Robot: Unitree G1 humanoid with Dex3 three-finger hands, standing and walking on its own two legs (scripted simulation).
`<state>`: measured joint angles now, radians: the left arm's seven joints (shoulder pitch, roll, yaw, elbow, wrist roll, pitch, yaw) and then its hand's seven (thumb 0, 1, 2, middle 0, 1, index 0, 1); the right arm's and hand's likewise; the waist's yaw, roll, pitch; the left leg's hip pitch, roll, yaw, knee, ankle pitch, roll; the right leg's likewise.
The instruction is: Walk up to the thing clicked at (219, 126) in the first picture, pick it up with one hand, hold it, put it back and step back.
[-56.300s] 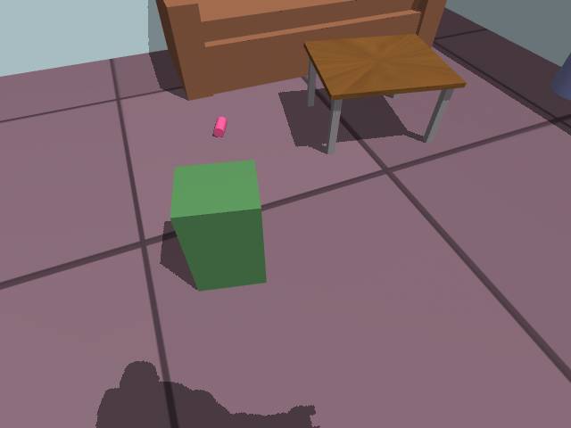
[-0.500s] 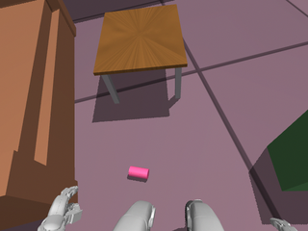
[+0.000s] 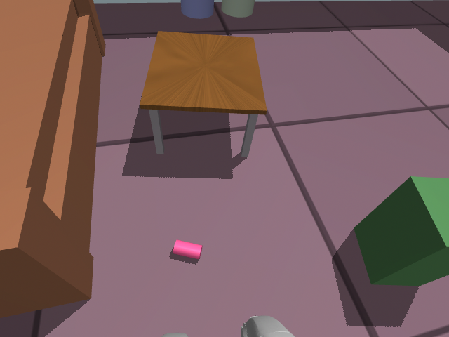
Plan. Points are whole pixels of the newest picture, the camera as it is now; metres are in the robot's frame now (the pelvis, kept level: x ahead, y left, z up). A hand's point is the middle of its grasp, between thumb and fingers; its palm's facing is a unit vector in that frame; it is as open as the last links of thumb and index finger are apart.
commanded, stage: walk up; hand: left
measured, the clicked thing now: (187, 249) +0.53 +0.12 -0.74
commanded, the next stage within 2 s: stand in 0.80 s
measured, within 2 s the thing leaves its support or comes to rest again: neither
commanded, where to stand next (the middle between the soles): +0.12 -0.06 m, yaw -9 degrees
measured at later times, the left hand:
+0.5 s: hand out of the picture +0.10 +0.21 -0.11, palm faces -0.05 -0.86 -0.50, open 7.4 cm
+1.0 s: hand (117, 326) +0.15 +0.22 -0.16, palm faces -0.06 -0.94 -0.32, open 7.4 cm
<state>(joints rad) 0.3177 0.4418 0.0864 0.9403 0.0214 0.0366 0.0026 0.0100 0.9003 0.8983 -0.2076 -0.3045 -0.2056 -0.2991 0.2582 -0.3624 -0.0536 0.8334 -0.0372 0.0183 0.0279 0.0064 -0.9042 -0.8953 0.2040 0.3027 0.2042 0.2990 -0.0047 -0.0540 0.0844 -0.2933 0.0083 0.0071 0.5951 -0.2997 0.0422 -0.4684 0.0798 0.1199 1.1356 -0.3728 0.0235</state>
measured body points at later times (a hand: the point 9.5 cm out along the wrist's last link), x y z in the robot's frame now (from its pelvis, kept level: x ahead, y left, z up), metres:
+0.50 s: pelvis +0.04 -0.07 +0.00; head +0.04 -0.12 +0.44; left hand +0.11 +0.25 -0.08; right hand +0.07 -0.39 -0.15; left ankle +0.06 +0.08 -0.67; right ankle +0.07 -0.18 -0.73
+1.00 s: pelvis +0.04 -0.03 -0.01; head +0.07 -0.01 +0.44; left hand +0.16 +0.27 -0.14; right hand +0.13 -0.34 -0.11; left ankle +0.07 +0.10 -0.73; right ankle +0.05 -0.17 -0.73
